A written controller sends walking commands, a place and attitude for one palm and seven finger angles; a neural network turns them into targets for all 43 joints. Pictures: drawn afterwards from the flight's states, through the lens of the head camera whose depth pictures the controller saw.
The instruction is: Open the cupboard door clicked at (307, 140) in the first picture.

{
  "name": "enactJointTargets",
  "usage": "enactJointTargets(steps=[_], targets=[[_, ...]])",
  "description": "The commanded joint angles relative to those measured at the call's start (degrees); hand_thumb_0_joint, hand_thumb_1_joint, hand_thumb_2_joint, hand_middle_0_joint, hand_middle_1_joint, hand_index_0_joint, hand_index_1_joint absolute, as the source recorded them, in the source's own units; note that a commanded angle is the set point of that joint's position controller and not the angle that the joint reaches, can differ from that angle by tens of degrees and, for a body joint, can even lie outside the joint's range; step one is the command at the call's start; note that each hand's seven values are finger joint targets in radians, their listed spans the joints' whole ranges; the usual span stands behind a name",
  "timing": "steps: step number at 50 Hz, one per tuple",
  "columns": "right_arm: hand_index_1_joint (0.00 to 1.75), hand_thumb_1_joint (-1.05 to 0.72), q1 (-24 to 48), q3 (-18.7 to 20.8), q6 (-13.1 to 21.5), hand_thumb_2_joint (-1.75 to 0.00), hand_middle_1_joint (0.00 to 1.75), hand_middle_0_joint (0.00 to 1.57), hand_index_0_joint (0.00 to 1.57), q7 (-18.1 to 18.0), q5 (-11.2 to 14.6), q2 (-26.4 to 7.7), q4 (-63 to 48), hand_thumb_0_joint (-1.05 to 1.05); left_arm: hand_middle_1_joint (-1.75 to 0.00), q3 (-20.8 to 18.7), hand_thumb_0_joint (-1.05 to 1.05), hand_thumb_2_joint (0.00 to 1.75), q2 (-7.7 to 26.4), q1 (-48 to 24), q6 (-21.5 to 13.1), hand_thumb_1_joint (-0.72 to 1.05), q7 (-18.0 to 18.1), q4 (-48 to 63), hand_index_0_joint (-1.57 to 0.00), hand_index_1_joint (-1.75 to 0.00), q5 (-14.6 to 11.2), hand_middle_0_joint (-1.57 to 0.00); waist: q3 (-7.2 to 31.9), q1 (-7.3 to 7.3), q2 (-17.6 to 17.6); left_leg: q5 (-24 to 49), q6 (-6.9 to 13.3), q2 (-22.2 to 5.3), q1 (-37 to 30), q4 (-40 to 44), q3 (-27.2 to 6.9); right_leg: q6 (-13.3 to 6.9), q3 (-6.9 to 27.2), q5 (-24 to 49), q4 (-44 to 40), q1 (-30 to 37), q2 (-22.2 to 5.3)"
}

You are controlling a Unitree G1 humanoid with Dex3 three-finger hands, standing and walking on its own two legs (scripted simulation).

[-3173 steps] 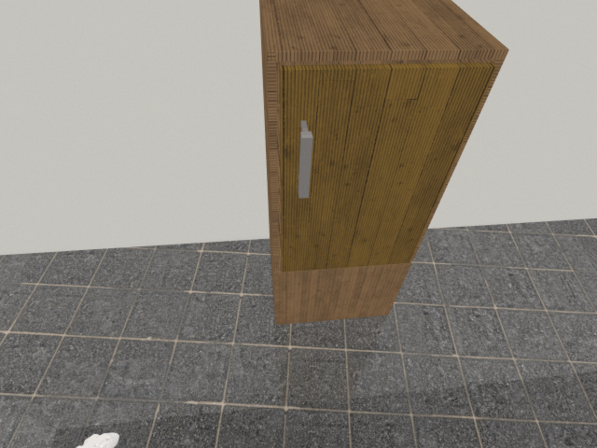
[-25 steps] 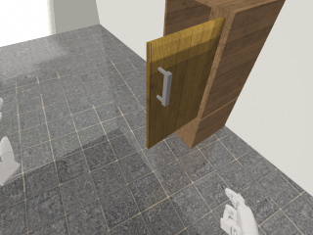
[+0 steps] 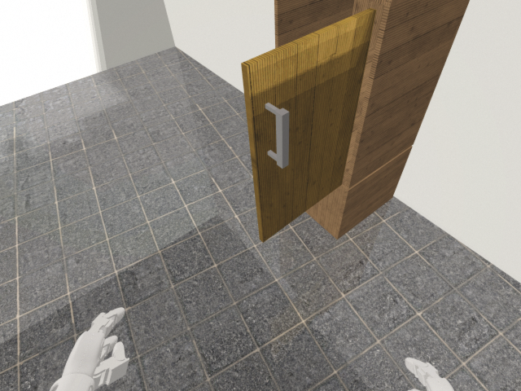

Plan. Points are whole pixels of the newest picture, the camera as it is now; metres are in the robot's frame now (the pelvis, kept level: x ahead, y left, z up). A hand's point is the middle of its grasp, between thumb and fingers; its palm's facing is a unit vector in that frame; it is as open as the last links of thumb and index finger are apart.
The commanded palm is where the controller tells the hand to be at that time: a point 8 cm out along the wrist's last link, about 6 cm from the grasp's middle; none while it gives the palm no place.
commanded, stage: let the arm hang, fingers relaxed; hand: left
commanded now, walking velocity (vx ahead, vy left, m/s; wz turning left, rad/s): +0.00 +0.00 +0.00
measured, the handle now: (276, 136) +0.63 -0.01 +0.03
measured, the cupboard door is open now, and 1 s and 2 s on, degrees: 92 92 92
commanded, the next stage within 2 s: look to check the result in 0.92 s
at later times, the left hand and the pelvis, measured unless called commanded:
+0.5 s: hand out of the picture -0.04 +0.16 -0.16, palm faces +0.07 -0.97 -0.23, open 7.4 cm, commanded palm none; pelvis +0.00 -0.02 +0.01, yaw +1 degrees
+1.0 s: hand out of the picture +0.01 +0.14 -0.17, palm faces +0.08 -0.98 -0.17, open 7.4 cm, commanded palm none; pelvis +0.02 -0.03 +0.01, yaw +1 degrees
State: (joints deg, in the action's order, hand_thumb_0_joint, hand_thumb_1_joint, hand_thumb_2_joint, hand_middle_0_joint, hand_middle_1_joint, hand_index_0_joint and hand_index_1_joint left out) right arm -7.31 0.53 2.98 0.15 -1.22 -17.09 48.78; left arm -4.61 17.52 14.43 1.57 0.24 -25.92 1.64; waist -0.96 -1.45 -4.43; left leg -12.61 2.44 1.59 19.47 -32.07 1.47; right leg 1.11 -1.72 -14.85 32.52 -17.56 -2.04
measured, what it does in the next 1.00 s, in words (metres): stands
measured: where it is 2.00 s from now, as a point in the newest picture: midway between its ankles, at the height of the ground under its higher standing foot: outside the picture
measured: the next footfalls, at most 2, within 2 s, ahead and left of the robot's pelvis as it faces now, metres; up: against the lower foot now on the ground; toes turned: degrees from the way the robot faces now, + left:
none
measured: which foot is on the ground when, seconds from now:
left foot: down 0.00-1.00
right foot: down 0.00-1.00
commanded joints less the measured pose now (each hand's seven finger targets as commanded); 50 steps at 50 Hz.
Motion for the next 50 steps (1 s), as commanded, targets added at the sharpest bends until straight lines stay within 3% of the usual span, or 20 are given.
enactJointTargets(steps=[1,2,5,6,10,11,12,15,21,26,30,34,50], targets=[[0.30,-0.90,-2.9,1.2,-1.2,-0.90,0.30,0.20,0.20,-0.1,-0.3,-4.8,-1.7,0.00,-0.30,1.1,0.00,0.90,3.8,0.4,-1.4,0.90,0.3,-7.6,-0.20,-0.30,0.1,-0.20,4.4,0.77,15.7,4.0,0.1,-5.3,-1.8,5.9,-7.4,-4.0,5.7,-1.0,-7.4,3.3,-4.7],[0.30,-0.90,-3.1,0.9,-1.8,-0.90,0.30,0.20,0.20,-0.1,-0.5,-4.3,-1.1,0.00,-0.30,1.5,0.00,0.90,3.8,-0.2,-1.1,0.90,0.5,-10.1,-0.20,-0.30,-0.1,-0.20,3.4,0.80,12.7,3.1,-0.2,-4.8,-2.7,5.9,-7.0,-4.2,5.9,-2.7,-8.2,2.1,-4.8],[0.30,-0.90,-3.2,0.2,-2.6,-0.90,0.30,0.20,0.20,-0.4,-0.6,-2.3,1.7,0.00,-0.30,2.2,0.00,0.90,2.8,0.3,-1.1,0.90,0.8,-17.7,-0.20,-0.30,-0.4,-0.20,2.4,1.13,-0.9,0.0,-0.4,-5.1,-2.4,9.0,-7.3,-3.7,5.8,-3.8,-8.6,3.1,-3.7],[0.30,-0.90,-3.4,0.1,-2.8,-0.90,0.30,0.20,0.20,-0.6,-0.6,-1.9,2.6,0.00,-0.30,2.3,0.00,0.90,2.5,1.0,-1.1,0.90,0.8,-20.2,-0.20,-0.30,-0.5,-0.20,1.9,1.35,-3.4,-1.7,-0.5,-5.2,-1.5,10.0,-7.4,-3.6,5.4,-3.5,-8.9,4.1,-3.4],[0.30,-0.90,-6.4,0.3,-3.5,-0.90,0.30,0.20,0.20,-1.3,-0.4,0.0,5.9,0.00,-0.30,2.0,0.00,0.90,0.8,3.3,-1.4,0.90,1.0,-27.3,-0.20,-0.30,-0.8,-0.20,1.5,1.41,-7.2,-5.4,-0.8,-5.2,-0.9,10.6,-7.5,-4.1,4.7,-3.7,-11.1,6.0,-3.4],[0.30,-0.90,-7.2,0.4,-3.7,-0.90,0.30,0.20,0.20,-1.4,-0.4,0.4,6.6,0.00,-0.30,2.1,0.00,0.90,0.6,3.4,-1.4,0.90,1.0,-28.6,-0.20,-0.30,-0.9,-0.20,0.6,1.32,-7.0,-6.9,-1.0,-5.2,-0.5,11.0,-7.5,-4.2,4.9,-4.6,-11.8,5.7,-3.3],[0.30,-0.90,-8.3,0.6,-3.9,-0.90,0.30,0.20,0.20,-1.5,-0.2,0.5,7.0,0.00,-0.30,2.1,0.00,0.90,0.4,3.7,-1.5,0.90,1.0,-29.7,-0.20,-0.30,-0.8,-0.20,-0.4,1.31,-3.5,-6.6,-0.8,-5.4,-0.9,10.7,-7.7,-4.2,4.7,-5.1,-12.7,5.0,-3.3],[0.30,-0.90,-11.3,0.7,-4.2,-0.90,0.30,0.20,0.20,-1.7,-0.3,1.4,9.1,0.00,-0.30,2.5,0.00,0.90,-0.9,3.8,-1.5,0.90,1.0,-32.7,-0.20,-0.30,-0.9,-0.20,-2.8,0.62,2.0,-7.6,-0.8,-5.2,-2.1,10.3,-7.1,-4.3,5.3,-9.4,-14.8,1.7,-3.7],[0.30,-0.90,-14.7,0.6,-3.9,-0.90,0.30,0.20,0.20,-1.9,-0.2,3.1,12.2,0.00,-0.30,2.7,0.00,0.90,-2.3,4.8,-1.7,0.90,1.4,-36.2,-0.20,-0.30,-1.0,-0.20,-3.9,0.43,7.6,-3.9,-0.7,-5.3,-4.5,9.9,-6.3,-4.2,4.9,-9.8,-15.3,0.0,-3.9],[0.30,-0.90,-14.8,0.2,-3.6,-0.90,0.30,0.20,0.20,-2.0,-0.2,4.4,13.8,0.00,-0.30,2.6,0.00,0.90,-3.5,5.9,-1.7,0.90,1.6,-37.7,-0.20,-0.30,-1.1,-0.20,-5.1,0.96,5.6,-2.6,-0.6,-5.6,-3.7,11.3,-6.3,-3.9,4.3,-7.0,-14.1,1.0,-3.6],[0.30,-0.90,-14.7,0.0,-3.4,-0.90,0.30,0.20,0.20,-2.1,-0.3,5.4,14.4,0.00,-0.30,2.6,0.00,0.90,-4.1,6.4,-1.8,0.90,1.8,-38.2,-0.20,-0.30,-1.1,-0.20,-5.0,1.39,5.9,-1.0,-0.5,-5.5,-3.4,11.6,-6.0,-3.9,4.1,-4.9,-13.6,2.4,-3.7],[0.30,-0.90,-14.1,-0.1,-3.2,-0.90,0.30,0.20,0.20,-2.2,-0.2,5.9,14.8,0.00,-0.30,2.4,0.00,0.90,-4.6,6.1,-1.8,0.90,1.9,-38.2,-0.20,-0.30,-1.1,-0.20,-5.4,1.57,3.6,-0.5,-0.6,-5.7,-3.2,12.2,-6.3,-3.7,3.7,-2.6,-13.0,3.2,-3.4],[0.30,-0.90,-13.5,0.1,-3.0,-0.90,0.30,0.20,0.20,-2.5,-0.1,5.6,15.0,0.00,-0.30,2.4,0.00,0.90,-4.9,5.3,-2.1,0.90,1.8,-38.4,-0.20,-0.30,-1.2,-0.20,-3.4,1.23,3.8,4.4,-0.8,-6.0,-5.9,11.5,-6.0,-3.5,3.1,1.5,-13.5,5.6,-3.7]])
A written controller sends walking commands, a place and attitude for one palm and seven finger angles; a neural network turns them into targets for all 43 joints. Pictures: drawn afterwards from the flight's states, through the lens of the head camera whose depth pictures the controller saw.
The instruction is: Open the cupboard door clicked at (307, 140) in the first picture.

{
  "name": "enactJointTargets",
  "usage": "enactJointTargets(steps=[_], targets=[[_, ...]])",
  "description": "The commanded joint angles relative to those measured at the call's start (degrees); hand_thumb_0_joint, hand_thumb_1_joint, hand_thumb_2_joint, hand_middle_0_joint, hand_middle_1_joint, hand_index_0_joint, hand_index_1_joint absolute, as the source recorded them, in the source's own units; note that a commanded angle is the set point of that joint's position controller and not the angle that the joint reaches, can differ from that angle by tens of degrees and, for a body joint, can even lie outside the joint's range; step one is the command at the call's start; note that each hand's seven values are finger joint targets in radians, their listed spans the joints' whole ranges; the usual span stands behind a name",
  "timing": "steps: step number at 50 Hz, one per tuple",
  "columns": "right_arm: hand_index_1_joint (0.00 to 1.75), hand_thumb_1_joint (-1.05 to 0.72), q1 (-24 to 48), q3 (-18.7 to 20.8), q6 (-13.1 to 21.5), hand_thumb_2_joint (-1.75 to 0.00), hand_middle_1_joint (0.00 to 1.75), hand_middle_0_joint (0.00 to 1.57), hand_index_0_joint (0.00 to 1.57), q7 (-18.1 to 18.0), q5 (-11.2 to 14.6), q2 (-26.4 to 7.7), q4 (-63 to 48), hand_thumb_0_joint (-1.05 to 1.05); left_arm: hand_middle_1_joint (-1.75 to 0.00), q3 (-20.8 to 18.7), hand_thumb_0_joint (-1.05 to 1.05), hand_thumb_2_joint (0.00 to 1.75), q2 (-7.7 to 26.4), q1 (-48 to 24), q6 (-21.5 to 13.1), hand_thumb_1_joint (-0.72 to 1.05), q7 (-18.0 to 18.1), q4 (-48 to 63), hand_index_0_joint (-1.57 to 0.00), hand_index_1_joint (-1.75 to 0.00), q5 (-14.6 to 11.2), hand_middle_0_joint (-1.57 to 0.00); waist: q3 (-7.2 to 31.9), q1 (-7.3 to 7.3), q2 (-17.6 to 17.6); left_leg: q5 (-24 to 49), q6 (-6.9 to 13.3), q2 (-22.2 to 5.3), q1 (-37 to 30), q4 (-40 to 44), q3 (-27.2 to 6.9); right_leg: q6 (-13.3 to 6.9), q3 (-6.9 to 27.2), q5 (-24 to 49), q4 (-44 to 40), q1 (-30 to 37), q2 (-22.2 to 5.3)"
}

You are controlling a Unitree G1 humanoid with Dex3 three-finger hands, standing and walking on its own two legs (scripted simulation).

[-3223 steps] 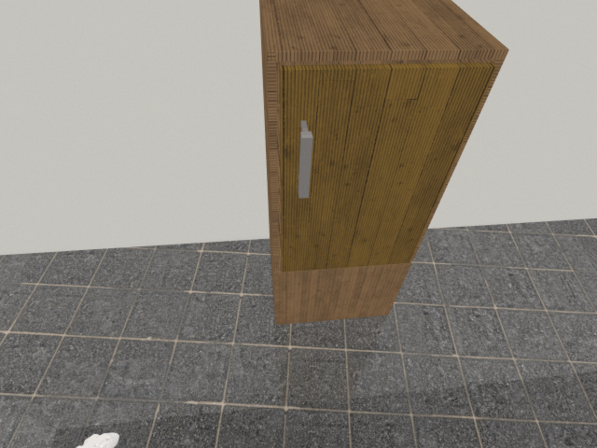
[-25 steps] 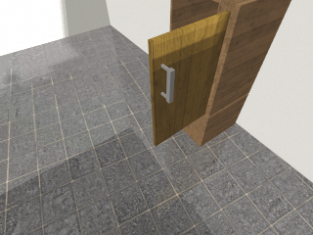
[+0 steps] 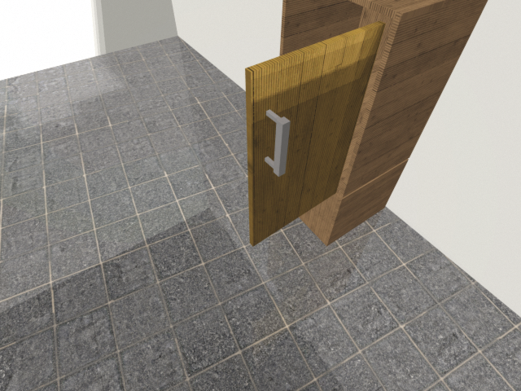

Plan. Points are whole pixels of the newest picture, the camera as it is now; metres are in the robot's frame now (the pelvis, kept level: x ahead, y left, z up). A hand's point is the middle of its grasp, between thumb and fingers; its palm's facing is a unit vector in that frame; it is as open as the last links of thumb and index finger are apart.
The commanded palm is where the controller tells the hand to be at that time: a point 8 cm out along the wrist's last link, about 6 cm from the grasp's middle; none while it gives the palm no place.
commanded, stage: look to check the result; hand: left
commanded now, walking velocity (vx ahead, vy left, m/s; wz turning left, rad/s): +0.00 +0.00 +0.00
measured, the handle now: (275, 143) +0.60 +0.00 +0.02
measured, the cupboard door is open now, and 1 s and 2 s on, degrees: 92 92 92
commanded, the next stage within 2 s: stand and wait in 0.46 s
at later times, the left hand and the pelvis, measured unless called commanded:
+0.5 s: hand out of the picture +0.01 +0.17 -0.17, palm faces +0.05 -0.98 -0.18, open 7.4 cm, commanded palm none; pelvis +0.02 +0.00 +0.00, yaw +0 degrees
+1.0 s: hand out of the picture +0.02 +0.17 -0.17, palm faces +0.05 -0.98 -0.18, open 7.4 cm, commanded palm none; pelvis +0.03 +0.00 +0.00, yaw +0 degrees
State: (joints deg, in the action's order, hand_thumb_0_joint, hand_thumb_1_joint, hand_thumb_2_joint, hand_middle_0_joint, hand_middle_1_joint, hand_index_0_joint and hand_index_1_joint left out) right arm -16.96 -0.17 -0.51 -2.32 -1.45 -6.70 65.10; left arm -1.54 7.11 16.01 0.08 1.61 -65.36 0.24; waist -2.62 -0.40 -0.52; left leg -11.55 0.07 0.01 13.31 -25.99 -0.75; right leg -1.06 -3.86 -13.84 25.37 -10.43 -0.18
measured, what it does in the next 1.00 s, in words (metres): stands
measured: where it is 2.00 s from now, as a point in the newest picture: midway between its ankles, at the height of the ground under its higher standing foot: outside the picture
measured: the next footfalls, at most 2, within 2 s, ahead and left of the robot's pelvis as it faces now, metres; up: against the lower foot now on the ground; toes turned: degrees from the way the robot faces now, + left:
none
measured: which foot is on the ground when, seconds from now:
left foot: down 0.00-1.00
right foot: down 0.00-1.00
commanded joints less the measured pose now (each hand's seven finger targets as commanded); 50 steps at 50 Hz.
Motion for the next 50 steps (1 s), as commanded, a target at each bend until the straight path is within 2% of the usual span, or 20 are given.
enactJointTargets(steps=[1,4,16,22,30,37,39,42,43,50], targets=[[0.30,-0.90,-3.5,0.8,0.6,-0.90,0.30,0.20,0.20,-0.1,0.2,-5.0,-1.3,0.00,-0.30,-0.7,0.00,0.90,5.4,3.9,-0.7,0.90,0.4,0.9,-0.20,-0.30,0.2,-0.20,-1.2,0.29,-0.5,4.1,1.5,-4.5,-0.2,5.3,-3.6,-1.3,5.3,1.3,-6.4,-1.2,-5.6],[0.30,-0.90,-3.3,0.7,0.7,-0.90,0.30,0.20,0.20,-0.2,0.3,-5.2,-1.2,0.00,-0.30,-0.6,0.00,0.90,5.5,4.0,-0.8,0.90,0.4,0.7,-0.20,-0.30,0.2,-0.20,-0.3,0.23,-0.3,6.5,1.6,-4.7,-1.2,5.1,-3.7,-1.2,5.0,3.7,-6.0,0.0,-5.6],[0.30,-0.90,-2.0,0.5,0.7,-0.90,0.30,0.20,0.20,-0.3,0.2,-5.8,-0.6,0.00,-0.30,-0.3,0.00,0.90,5.5,4.1,-0.7,0.90,0.4,0.1,-0.20,-0.30,0.2,-0.20,-2.4,0.37,0.1,6.4,1.5,-4.6,-1.7,6.1,-3.7,-0.9,4.9,3.7,-6.9,-0.1,-5.7],[0.30,-0.90,-1.7,0.6,0.9,-0.90,0.30,0.20,0.20,-0.3,0.4,-6.4,-0.7,0.00,-0.30,-0.4,0.00,0.90,6.1,4.1,-1.0,0.90,0.5,0.3,-0.20,-0.30,0.2,-0.20,-1.4,0.51,1.3,8.6,1.6,-4.7,-2.7,5.9,-3.6,-0.9,4.8,6.0,-7.0,1.1,-5.8],[0.30,-0.90,-1.4,0.4,1.0,-0.90,0.30,0.20,0.20,-0.3,0.3,-6.5,-0.2,0.00,-0.30,-0.3,0.00,0.90,6.2,3.7,-1.1,0.90,0.5,0.3,-0.20,-0.30,0.1,-0.20,-1.4,0.39,-0.4,9.5,1.4,-4.7,-3.0,6.1,-3.5,-1.0,5.1,7.5,-7.1,2.1,-5.8],[0.30,-0.90,-1.3,0.6,1.1,-0.90,0.30,0.20,0.20,-0.4,0.4,-6.9,-0.4,0.00,-0.30,-0.3,0.00,0.90,6.6,3.8,-1.2,0.90,0.5,0.4,-0.20,-0.30,0.1,-0.20,-1.0,0.58,1.1,10.6,1.6,-4.9,-3.8,6.0,-3.4,-0.9,4.7,8.7,-7.2,2.5,-5.9],[0.30,-0.90,-1.1,0.5,1.1,-0.90,0.30,0.20,0.20,-0.4,0.4,-6.7,-0.1,0.00,-0.30,-0.2,0.00,0.90,6.5,3.6,-1.1,0.90,0.5,0.3,-0.20,-0.30,0.1,-0.20,-1.3,0.51,-0.1,10.3,1.5,-4.8,-3.7,6.3,-3.5,-0.9,4.9,8.2,-7.2,2.4,-5.9],[0.30,-0.90,-1.0,0.5,1.1,-0.90,0.30,0.20,0.20,-0.4,0.5,-6.8,-0.3,0.00,-0.30,-0.3,0.00,0.90,6.6,3.9,-1.1,0.90,0.5,0.4,-0.20,-0.30,0.1,-0.20,-1.9,0.64,1.3,10.1,1.6,-4.9,-3.7,6.2,-3.3,-0.9,4.6,8.3,-7.5,2.2,-5.9],[0.30,-0.90,-1.0,0.5,1.1,-0.90,0.30,0.20,0.20,-0.4,0.4,-6.8,-0.2,0.00,-0.30,-0.2,0.00,0.90,6.5,3.8,-1.1,0.90,0.5,0.3,-0.20,-0.30,0.1,-0.20,-1.5,0.47,0.4,10.2,1.5,-4.8,-3.9,6.2,-3.3,-0.9,5.0,8.5,-7.4,2.3,-6.0],[0.30,-0.90,-1.1,0.6,1.2,-0.90,0.30,0.20,0.20,-0.4,0.4,-7.1,-0.2,0.00,-0.30,-0.3,0.00,0.90,6.7,3.7,-1.2,0.90,0.5,0.4,-0.20,-0.30,0.0,-0.20,-0.5,0.47,0.0,11.4,1.4,-4.9,-4.5,6.2,-3.1,-0.9,4.9,10.0,-7.2,3.2,-6.0]])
